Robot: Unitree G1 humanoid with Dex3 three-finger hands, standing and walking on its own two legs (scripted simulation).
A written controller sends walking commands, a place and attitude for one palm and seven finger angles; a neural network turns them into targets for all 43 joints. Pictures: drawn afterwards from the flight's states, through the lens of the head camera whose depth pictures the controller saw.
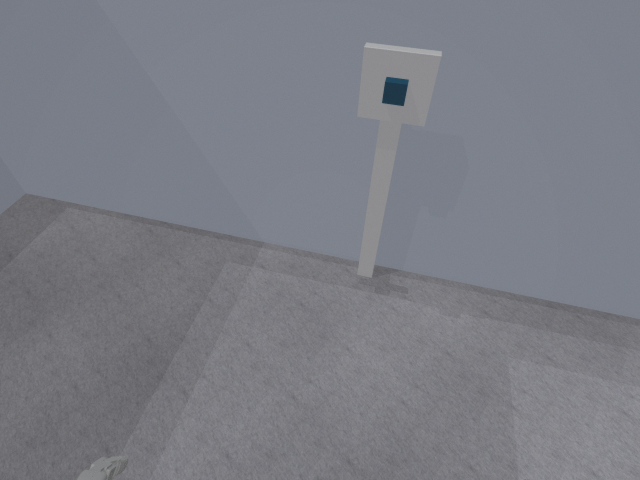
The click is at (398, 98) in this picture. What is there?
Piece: button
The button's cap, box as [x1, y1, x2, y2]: [382, 77, 408, 105]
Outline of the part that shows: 386,77 382,102 403,105 408,80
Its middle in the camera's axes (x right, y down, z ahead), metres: +0.18 -0.36 +0.95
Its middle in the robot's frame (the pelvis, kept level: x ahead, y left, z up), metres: +0.97 -0.14 +0.03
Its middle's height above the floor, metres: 0.80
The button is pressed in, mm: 0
